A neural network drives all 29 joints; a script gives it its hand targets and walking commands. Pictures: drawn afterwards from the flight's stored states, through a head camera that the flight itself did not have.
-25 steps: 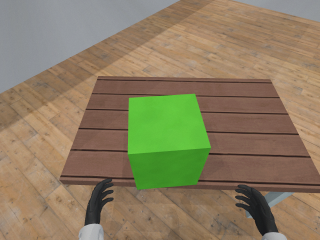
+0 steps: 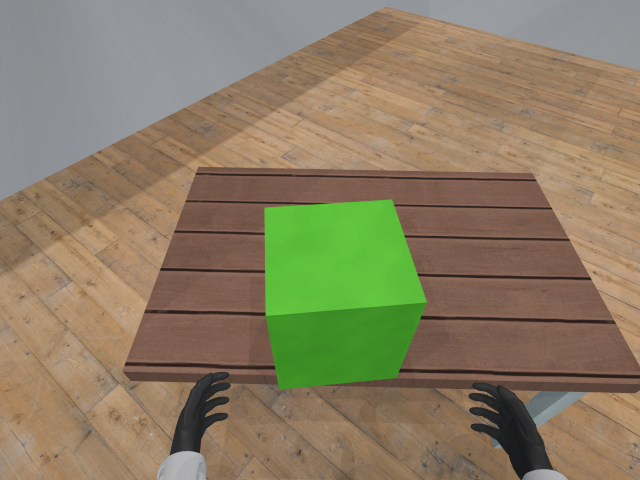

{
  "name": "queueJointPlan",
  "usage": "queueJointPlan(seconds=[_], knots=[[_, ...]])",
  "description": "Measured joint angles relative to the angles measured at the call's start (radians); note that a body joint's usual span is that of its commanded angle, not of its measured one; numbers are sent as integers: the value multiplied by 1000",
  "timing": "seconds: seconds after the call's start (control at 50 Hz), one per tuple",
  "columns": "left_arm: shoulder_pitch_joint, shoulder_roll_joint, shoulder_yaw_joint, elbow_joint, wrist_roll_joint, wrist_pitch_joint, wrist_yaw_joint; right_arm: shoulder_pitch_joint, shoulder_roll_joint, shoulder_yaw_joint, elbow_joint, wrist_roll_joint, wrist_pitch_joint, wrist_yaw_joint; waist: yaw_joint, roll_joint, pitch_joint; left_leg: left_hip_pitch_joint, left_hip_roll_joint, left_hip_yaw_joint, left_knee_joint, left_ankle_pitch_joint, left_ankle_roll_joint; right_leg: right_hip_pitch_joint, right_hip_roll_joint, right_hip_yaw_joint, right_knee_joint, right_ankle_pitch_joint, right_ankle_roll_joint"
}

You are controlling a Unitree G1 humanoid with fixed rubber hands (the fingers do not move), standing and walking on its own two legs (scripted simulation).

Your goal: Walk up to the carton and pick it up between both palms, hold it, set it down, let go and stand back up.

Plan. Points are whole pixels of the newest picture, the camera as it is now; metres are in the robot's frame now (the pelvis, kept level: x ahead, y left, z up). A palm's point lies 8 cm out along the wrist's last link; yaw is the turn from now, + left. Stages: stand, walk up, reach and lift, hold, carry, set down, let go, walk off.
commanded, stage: set down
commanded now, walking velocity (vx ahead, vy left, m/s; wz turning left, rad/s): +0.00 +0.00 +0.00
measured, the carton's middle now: (333, 297) +0.40 +0.01 -0.08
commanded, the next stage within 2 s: let go in 0.80 s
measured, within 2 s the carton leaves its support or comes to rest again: neither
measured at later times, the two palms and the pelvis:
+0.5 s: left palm (177, 446) +0.17 +0.21 -0.07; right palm (521, 463) +0.16 -0.22 -0.07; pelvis +0.01 +0.00 +0.00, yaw +0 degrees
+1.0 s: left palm (163, 441) +0.17 +0.23 -0.08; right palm (508, 467) +0.15 -0.21 -0.07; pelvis +0.01 +0.01 +0.00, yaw -1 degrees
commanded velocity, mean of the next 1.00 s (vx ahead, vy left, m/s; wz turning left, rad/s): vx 0.00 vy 0.00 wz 0.00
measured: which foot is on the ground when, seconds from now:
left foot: down 0.00-1.00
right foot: down 0.00-1.00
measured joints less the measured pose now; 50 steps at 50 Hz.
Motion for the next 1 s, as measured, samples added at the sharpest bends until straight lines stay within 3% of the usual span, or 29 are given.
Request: queueJointPlan(seconds=[0.38, 1.0], knots=[[33, 32, 13, -40, 11, 92, -30, 37, 9, -17, -29, -53, 58, -24, 2, 8, 18, 15, 2, 2, -32, 4, 4, 26, 4, 5, -59, 20, 5], [-6, 71, 49, -91, 26, 334, -107, 31, 47, -52, -64, -174, 194, -78, 11, 13, 56, 65, -3, 23, -48, 1, 19, 76, -3, 23, -90, 32, 19]])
